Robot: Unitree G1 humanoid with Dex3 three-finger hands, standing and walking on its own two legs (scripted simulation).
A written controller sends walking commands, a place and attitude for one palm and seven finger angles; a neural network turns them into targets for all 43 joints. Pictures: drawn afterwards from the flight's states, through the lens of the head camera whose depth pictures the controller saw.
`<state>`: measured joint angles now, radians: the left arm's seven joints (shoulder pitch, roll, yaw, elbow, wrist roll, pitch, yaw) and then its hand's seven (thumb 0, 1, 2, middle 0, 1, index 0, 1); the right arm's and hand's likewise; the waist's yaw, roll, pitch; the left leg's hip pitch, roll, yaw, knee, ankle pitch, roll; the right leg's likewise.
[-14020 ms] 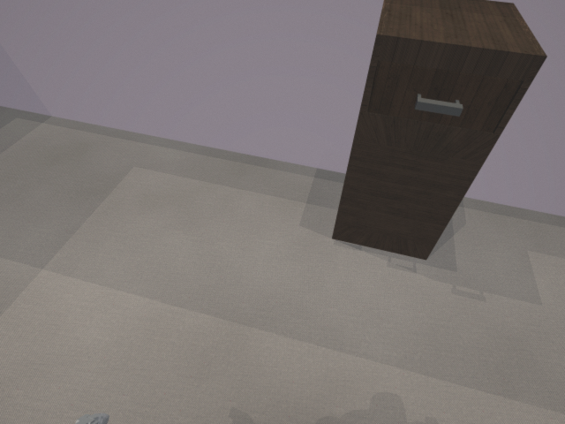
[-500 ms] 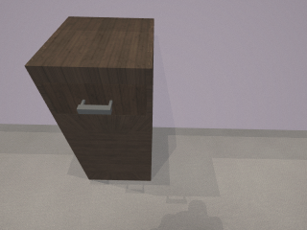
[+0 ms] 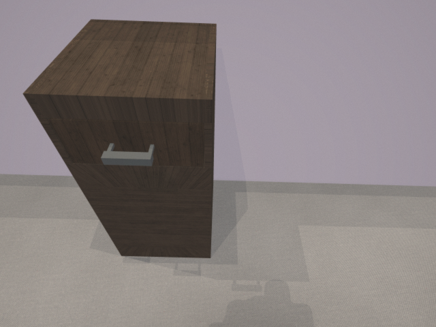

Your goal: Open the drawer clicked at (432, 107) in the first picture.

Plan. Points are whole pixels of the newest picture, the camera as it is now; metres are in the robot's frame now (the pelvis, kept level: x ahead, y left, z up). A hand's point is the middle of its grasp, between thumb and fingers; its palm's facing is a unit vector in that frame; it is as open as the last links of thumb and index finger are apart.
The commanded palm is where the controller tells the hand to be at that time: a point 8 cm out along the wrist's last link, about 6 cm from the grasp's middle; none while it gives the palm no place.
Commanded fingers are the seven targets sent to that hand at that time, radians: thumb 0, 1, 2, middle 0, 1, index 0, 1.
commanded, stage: look again from close up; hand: left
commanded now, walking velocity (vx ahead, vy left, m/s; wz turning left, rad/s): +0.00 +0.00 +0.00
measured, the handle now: (129, 152) +0.52 +0.27 -0.02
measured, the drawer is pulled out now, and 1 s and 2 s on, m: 0.00 0.00 0.00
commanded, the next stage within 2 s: raise the hand with hooked fingers in 0.12 s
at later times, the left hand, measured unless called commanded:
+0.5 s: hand (125, 277) +0.21 +0.19 -0.03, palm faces -0.03 -0.35 -0.94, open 7.8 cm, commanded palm +0.14 +0.21 -0.03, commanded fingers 0.00 0.55 0.75 -0.23 -0.53 -0.23 -0.53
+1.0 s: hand (123, 268) +0.22 +0.19 -0.01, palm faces +0.01 -0.10 -0.99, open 10.7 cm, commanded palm +0.19 +0.20 +0.04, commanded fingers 0.00 -0.03 0.50 -0.27 -0.90 -0.27 -0.90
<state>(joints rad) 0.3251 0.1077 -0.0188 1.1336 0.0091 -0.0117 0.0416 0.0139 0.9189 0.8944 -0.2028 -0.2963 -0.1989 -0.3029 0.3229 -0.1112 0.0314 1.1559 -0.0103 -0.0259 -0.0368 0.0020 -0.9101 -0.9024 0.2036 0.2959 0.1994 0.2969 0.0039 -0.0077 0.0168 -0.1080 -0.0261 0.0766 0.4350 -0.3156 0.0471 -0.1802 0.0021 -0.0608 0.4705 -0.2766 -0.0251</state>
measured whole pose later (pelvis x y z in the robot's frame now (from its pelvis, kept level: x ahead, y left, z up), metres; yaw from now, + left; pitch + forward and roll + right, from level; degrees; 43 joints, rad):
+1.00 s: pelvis -0.02 -0.05 -0.02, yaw +0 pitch +7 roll +2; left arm 0.21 0.35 -0.08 0.05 1.01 0.06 0.31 0.00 0.18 0.59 -0.27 -0.76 -0.27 -0.76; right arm 0.10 -0.18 0.05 0.58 -0.04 0.11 0.00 0.01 -0.91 -0.90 0.21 0.30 0.20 0.30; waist 0.08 0.04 -0.07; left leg -0.42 0.01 0.05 0.68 -0.38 0.00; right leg -0.50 0.03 -0.07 0.72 -0.35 -0.09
